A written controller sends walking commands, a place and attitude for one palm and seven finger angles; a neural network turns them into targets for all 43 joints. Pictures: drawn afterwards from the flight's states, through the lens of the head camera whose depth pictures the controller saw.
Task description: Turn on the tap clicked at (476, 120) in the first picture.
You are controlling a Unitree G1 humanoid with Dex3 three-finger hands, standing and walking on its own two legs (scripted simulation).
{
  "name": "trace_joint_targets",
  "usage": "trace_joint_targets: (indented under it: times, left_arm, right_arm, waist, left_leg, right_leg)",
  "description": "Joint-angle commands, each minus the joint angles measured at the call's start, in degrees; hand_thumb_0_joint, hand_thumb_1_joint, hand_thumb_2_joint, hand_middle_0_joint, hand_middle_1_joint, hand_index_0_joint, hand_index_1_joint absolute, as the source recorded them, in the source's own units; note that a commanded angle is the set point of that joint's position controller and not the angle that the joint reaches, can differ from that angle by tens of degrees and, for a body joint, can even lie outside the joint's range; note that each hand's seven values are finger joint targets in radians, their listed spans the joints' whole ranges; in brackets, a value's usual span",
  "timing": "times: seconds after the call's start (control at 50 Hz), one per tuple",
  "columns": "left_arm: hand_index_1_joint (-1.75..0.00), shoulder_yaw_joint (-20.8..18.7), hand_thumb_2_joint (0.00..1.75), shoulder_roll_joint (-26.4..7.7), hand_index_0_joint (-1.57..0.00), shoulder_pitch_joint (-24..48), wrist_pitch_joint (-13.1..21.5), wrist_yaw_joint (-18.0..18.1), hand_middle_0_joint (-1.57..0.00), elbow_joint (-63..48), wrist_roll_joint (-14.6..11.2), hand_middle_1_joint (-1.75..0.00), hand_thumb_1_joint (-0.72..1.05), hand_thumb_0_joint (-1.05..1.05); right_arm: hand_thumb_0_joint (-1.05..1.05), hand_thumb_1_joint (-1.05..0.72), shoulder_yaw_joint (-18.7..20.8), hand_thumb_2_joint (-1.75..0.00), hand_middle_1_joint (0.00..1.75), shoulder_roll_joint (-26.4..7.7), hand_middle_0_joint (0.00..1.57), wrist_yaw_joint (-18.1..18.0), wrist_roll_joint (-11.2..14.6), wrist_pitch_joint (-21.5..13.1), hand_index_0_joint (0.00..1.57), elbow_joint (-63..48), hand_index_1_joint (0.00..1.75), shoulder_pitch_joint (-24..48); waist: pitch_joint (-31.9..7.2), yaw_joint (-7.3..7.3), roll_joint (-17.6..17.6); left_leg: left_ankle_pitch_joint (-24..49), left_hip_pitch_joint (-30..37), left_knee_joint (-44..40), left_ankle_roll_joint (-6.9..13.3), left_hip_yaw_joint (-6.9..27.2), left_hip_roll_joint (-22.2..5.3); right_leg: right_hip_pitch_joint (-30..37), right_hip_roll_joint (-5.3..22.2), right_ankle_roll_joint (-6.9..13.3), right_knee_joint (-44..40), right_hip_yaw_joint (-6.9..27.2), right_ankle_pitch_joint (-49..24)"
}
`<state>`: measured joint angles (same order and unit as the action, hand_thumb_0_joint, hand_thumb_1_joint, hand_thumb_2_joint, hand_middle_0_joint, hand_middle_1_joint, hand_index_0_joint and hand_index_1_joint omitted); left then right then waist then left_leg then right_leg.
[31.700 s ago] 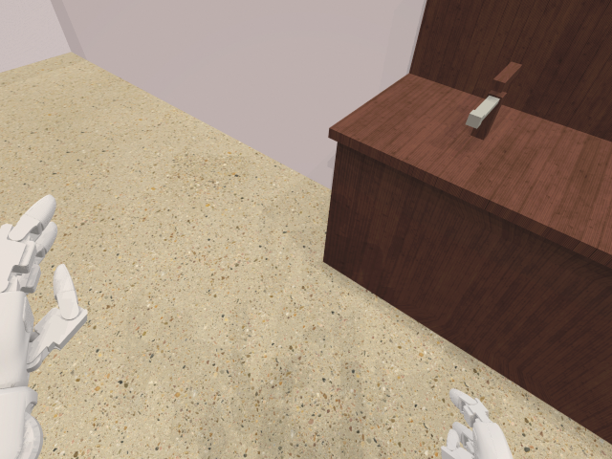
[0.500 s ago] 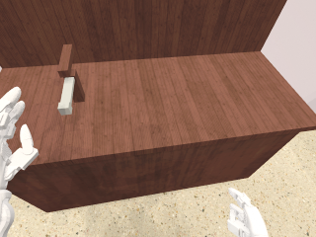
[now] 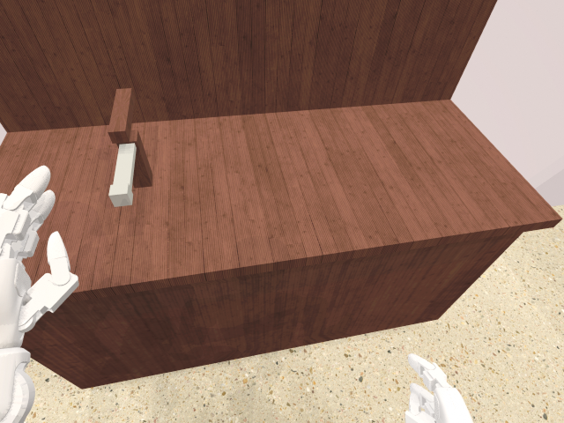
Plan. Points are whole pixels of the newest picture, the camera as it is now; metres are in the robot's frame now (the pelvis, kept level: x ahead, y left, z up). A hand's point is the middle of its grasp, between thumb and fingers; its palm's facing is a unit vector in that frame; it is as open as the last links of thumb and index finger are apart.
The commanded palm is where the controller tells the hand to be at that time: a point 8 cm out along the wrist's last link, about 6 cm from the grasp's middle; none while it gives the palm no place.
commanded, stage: look again from close up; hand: left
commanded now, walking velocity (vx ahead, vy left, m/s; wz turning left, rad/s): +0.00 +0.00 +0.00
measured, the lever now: (121, 195) +0.42 +0.31 +0.05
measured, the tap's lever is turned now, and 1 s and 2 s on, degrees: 0 0 0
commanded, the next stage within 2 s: turn the palm inward beside the body in 0.10 s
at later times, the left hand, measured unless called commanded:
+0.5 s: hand (111, 277) +0.24 +0.22 +0.13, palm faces +0.27 -0.90 -0.33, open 7.4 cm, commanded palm +0.17 +0.27 +0.17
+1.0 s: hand (133, 278) +0.24 +0.20 +0.13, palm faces +0.44 -0.85 -0.30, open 7.4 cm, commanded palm +0.18 +0.25 +0.15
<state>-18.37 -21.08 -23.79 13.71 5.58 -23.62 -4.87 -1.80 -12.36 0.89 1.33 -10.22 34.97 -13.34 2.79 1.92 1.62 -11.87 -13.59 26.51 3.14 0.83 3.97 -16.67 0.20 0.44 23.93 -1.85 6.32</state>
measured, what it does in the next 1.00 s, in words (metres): shifts its weight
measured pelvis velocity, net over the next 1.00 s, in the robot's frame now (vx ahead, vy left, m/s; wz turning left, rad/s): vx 0.05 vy -0.06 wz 0.04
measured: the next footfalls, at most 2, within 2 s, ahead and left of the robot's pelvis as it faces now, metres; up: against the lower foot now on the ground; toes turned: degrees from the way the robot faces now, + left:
none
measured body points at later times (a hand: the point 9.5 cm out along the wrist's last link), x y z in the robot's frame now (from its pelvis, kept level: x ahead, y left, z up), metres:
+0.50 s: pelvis +0.03 -0.01 -0.01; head +0.02 -0.03 +0.44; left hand +0.22 +0.27 +0.15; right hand +0.22 -0.23 -0.08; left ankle +0.03 +0.08 -0.74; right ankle +0.07 -0.11 -0.74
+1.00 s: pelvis +0.05 -0.06 -0.02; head +0.06 -0.09 +0.43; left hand +0.21 +0.24 +0.15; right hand +0.25 -0.28 -0.11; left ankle +0.03 +0.08 -0.74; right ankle +0.07 -0.11 -0.74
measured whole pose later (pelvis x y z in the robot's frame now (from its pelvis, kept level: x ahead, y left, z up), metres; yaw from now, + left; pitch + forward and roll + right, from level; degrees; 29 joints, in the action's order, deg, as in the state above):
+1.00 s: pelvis +0.05 -0.06 -0.02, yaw +2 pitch +3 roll +1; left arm -18.7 -17.7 -27.1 8.4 3.9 -21.7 -10.3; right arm -0.1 -14.4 -3.0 -0.4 -13.5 39.9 -10.5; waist -3.0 4.0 -2.7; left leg -22.0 -20.0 39.1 -1.2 4.5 0.8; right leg -23.7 -3.4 5.5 38.6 -5.0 18.2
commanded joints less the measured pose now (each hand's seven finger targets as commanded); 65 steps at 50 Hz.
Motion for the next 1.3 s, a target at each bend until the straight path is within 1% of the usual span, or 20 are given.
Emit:
trace_joint_targets:
  times: [0.0,0.16,0.18,0.2,0.22,0.24,0.26,0.3,0.38,0.44,0.48,0.56,0.68,0.76,0.84,0.88,0.98,1.08,1.14,1.28]
  left_arm:
    - [-0.3,-6.9,0.9,-9.9,-0.2,5.9,3.2,1.3,-0.2,-14.8,0.4,-0.3,0.9,0.0]
    - [-0.3,-6.7,0.9,-8.2,-0.2,3.4,1.6,1.1,-0.2,-12.6,0.7,-0.3,0.9,0.0]
    - [-0.3,-19.7,0.9,-56.5,-0.2,56.9,11.5,2.5,-0.2,-35.6,4.4,-0.3,0.9,0.0]
    - [-0.3,-21.1,0.9,-26.8,-0.2,38.2,-0.3,-0.9,-0.2,0.7,8.1,-0.3,0.9,0.0]
    - [-0.3,-8.9,0.9,-13.9,-0.2,24.8,-2.4,-2.3,-0.2,4.7,1.5,-0.3,0.9,0.0]
    - [-0.3,-12.5,0.9,-14.7,-0.2,20.1,-2.7,-2.5,-0.2,-3.2,-1.3,-0.3,0.9,0.0]
    - [-0.3,-9.7,0.9,-8.6,-0.2,14.0,-6.2,-5.4,-0.2,-1.1,-6.2,-0.3,0.9,0.0]
    - [-0.3,-6.1,0.9,-4.0,-0.2,6.9,-11.3,-9.5,-0.2,-1.5,-10.4,-0.3,0.9,0.0]
    - [-0.3,-4.2,0.9,-7.1,-0.2,2.4,-14.0,-8.1,-0.2,-8.0,-3.9,-0.3,0.9,0.0]
    - [-0.3,-6.2,0.9,-8.1,-0.2,3.2,-7.6,-3.5,-0.2,-14.6,-0.6,-0.3,0.9,0.0]
    - [-0.3,-12.1,0.9,-13.9,-0.2,7.8,-0.7,0.6,-0.2,-22.5,-0.9,-0.3,0.9,0.0]
    - [-0.3,-8.6,0.9,-8.4,-0.2,3.5,6.8,5.0,-0.2,-18.5,-0.4,-0.3,0.9,0.0]
    - [-0.3,-3.8,0.9,-5.4,-0.2,5.0,-1.0,-0.3,-0.2,-6.3,-2.8,-0.3,0.9,0.0]
    - [-0.3,-4.8,0.9,-8.0,-0.2,7.9,-8.3,-3.5,-0.2,-6.1,-5.6,-0.3,0.9,0.0]
    - [-0.3,-8.1,0.9,-8.4,-0.2,4.0,-5.8,-1.9,-0.2,-8.8,-5.6,-0.3,0.9,0.0]
    - [-0.3,-11.1,0.9,-10.6,-0.2,2.6,-2.4,-0.2,-0.2,-13.1,-5.2,-0.3,0.9,0.0]
    - [-0.3,-11.6,0.9,-8.2,-0.2,-4.8,1.0,0.1,-0.2,-9.4,-6.2,-0.3,0.9,0.0]
    - [-0.3,-7.6,0.9,-4.9,-0.2,-2.5,-1.2,-2.0,-0.2,-9.0,-8.2,-0.3,0.9,0.0]
    - [-0.3,-5.4,0.9,-4.5,-0.2,-0.9,-1.6,-2.5,-0.2,-9.4,-8.5,-0.3,0.9,0.0]
    - [-0.3,-5.2,0.9,-5.1,-0.2,-3.3,0.5,0.1,-0.2,-13.3,-6.6,-0.3,0.9,0.0]
  right_arm:
    - [0.0,-0.9,3.3,-0.9,0.3,-7.4,0.2,-1.2,0.0,-2.8,0.2,-9.4,0.3,6.4]
    - [0.0,-0.9,3.2,-0.9,0.3,-7.5,0.2,-1.9,-0.1,-1.2,0.2,-10.0,0.3,6.8]
    - [0.0,-0.9,-11.5,-0.9,0.3,-10.7,0.2,-6.5,2.8,0.1,0.2,-19.8,0.3,-4.3]
    - [0.0,-0.9,3.1,-0.9,0.3,-6.7,0.2,-4.4,-4.0,-0.9,0.2,-9.1,0.3,4.2]
    - [0.0,-0.9,2.4,-0.9,0.3,-8.4,0.2,-1.5,-3.5,-1.8,0.2,-8.5,0.3,6.3]
    - [0.0,-0.9,4.4,-0.9,0.3,-11.8,0.2,-1.3,-3.2,-1.5,0.2,-7.4,0.3,3.4]
    - [0.0,-0.9,4.1,-0.9,0.3,-10.8,0.2,-1.9,-2.2,-1.8,0.2,-8.1,0.3,5.0]
    - [0.0,-0.9,3.1,-0.9,0.3,-10.8,0.2,-1.2,-0.5,-2.5,0.2,-7.2,0.3,7.2]
    - [0.0,-0.9,2.1,-0.9,0.3,-10.3,0.2,-0.1,0.5,-1.6,0.2,-9.6,0.3,11.1]
    - [0.0,-0.9,3.0,-0.9,0.3,-9.1,0.2,-0.3,-2.4,-1.6,0.2,-10.4,0.3,10.3]
    - [0.0,-0.9,3.1,-0.9,0.3,-8.4,0.2,-0.9,-2.8,-2.7,0.2,-10.1,0.3,10.6]
    - [0.0,-0.9,3.4,-0.9,0.3,-6.7,0.2,-1.3,-3.2,-4.6,0.2,-6.6,0.3,6.6]
    - [0.0,-0.9,2.6,-0.9,0.3,-8.6,0.2,-3.6,-1.7,-5.0,0.2,-4.8,0.3,8.2]
    - [0.0,-0.9,3.1,-0.9,0.3,-8.4,0.2,-6.1,-1.1,-4.3,0.2,-4.9,0.3,10.6]
    - [0.0,-0.9,3.3,-0.9,0.3,-7.1,0.2,-5.6,-1.1,-4.8,0.2,-4.1,0.3,11.0]
    - [0.0,-0.9,3.5,-0.9,0.3,-6.8,0.2,-4.9,-1.1,-5.9,0.2,-4.2,0.3,10.3]
    - [0.0,-0.9,3.9,-0.9,0.3,-7.1,0.2,-3.9,-1.0,-7.2,0.2,-3.4,0.3,7.8]
    - [0.0,-0.9,3.6,-0.9,0.3,-7.7,0.2,-4.9,-0.1,-8.1,0.2,-4.0,0.3,8.1]
    - [0.0,-0.9,3.9,-0.9,0.3,-8.2,0.2,-5.6,-0.3,-9.0,0.2,-4.0,0.3,7.6]
    - [0.0,-0.9,3.4,-0.9,0.3,-7.8,0.2,-5.3,-0.5,-11.3,0.2,-4.7,0.3,8.2]
  waist:
    - [-7.2,-0.61,-5.5]
    - [-6.8,-0.66,-2.1]
    - [0.1,-5.48,-21.3]
    - [-16.8,3.59,-14.6]
    - [-6.3,-0.35,-9.3]
    - [-17.4,0.53,-7.3]
    - [-18.8,3.44,-8.6]
    - [-15.0,4.29,-7.2]
    - [-2.9,2.67,0.2]
    - [-6.8,2.33,1.3]
    - [-10.9,3.02,-2.7]
    - [-11.2,2.42,-11.8]
    - [-5.9,-0.44,-4.1]
    - [-8.2,1.42,4.0]
    - [-11.3,3.03,3.0]
    - [-14.9,3.86,-3.2]
    - [-15.3,2.94,-0.5]
    - [-10.4,1.81,-3.4]
    - [-10.5,1.72,0.2]
    - [-11.9,2.96,-3.7]
  left_leg:
    - [-8.8,-4.0,-8.4,-1.5,6.4,-7.9]
    - [-2.9,-1.7,-7.4,-2.0,4.9,-7.8]
    - [-13.6,-20.9,-6.9,0.3,7.1,-6.5]
    - [2.6,-0.6,-6.8,-3.3,2.5,-4.4]
    - [11.8,-0.4,-7.0,-7.8,3.8,-4.5]
    - [18.5,8.4,-4.7,-8.0,3.6,-5.9]
    - [17.3,10.4,-4.5,-7.9,3.7,-5.1]
    - [12.9,8.1,-4.5,-6.6,2.3,-4.8]
    - [5.7,-1.3,-3.9,-3.1,2.1,-4.6]
    - [3.7,-3.6,-1.3,-2.9,2.8,-4.0]
    - [1.3,-3.6,0.7,-2.9,1.9,-3.6]
    - [1.9,-5.5,5.2,-3.2,1.2,-3.0]
    - [-7.6,-9.8,6.5,-0.5,1.9,-2.3]
    - [-7.8,-12.2,8.4,-0.6,2.1,-2.6]
    - [-3.5,-12.4,9.6,-1.4,2.9,-3.2]
    - [0.4,-10.7,10.0,-1.5,2.2,-3.0]
    - [5.1,-11.5,11.2,-1.1,1.3,-2.4]
    - [2.2,-11.3,10.6,-0.9,1.1,-2.3]
    - [-0.1,-11.4,10.1,-0.7,1.7,-2.3]
    - [0.3,-9.9,8.9,-0.6,1.9,-2.0]
  right_leg:
    - [7.8,4.7,0.6,-4.0,6.1,7.8]
    - [8.1,4.6,0.6,-4.9,6.7,2.7]
    - [14.2,-1.6,-3.5,2.7,4.1,9.6]
    - [14.2,-0.6,1.9,3.3,1.8,5.0]
    - [5.5,-2.9,2.7,2.7,-3.4,2.1]
    - [5.2,-3.4,2.3,5.0,-3.0,-1.6]
    - [5.4,-2.6,2.1,4.6,-2.3,-1.0]
    - [5.9,-1.8,2.0,3.7,-3.1,-2.1]
    - [2.8,-2.6,1.6,4.8,-3.6,1.4]
    - [0.9,-2.4,1.4,7.2,-3.1,4.8]
    - [0.5,-3.0,1.3,8.1,-2.0,6.9]
    - [-1.9,-1.9,1.9,9.3,-0.9,6.8]
    - [-2.7,0.4,0.6,4.2,2.1,14.0]
    - [3.4,4.2,-1.4,-0.7,9.1,19.9]
    - [5.9,5.5,-2.3,2.4,9.7,9.8]
    - [6.6,4.3,-1.6,5.5,8.1,2.9]
    - [7.1,3.0,-2.0,8.9,5.5,-11.3]
    - [3.1,3.1,-1.5,6.6,5.1,-4.4]
    - [2.2,3.0,-1.6,5.3,5.2,2.8]
    - [0.3,1.2,0.1,7.6,1.3,5.8]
